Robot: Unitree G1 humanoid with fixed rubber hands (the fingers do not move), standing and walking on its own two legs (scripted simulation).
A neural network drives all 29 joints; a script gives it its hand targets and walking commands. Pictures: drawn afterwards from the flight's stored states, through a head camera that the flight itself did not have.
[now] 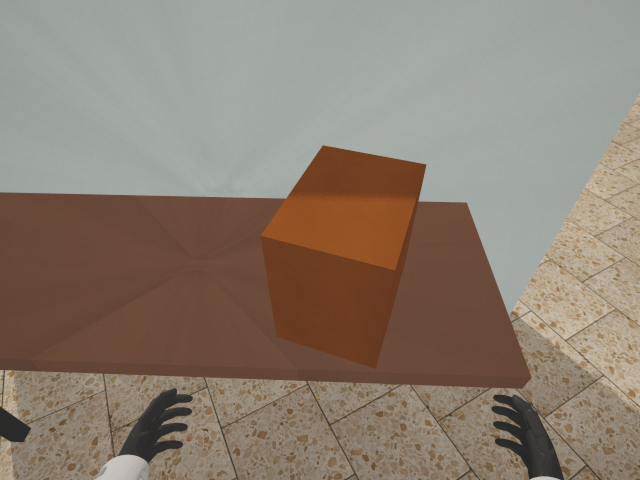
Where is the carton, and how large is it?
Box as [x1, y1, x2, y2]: [261, 145, 426, 368]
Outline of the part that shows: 323,145 261,234 261,241 276,335 375,368 403,268 426,164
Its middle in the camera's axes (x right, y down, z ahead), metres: +0.05 +0.03 +0.72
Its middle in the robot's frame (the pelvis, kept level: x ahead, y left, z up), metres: +0.52 +0.00 -0.05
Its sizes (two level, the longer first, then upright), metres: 0.271 0.200 0.274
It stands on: a table, 0.58 m high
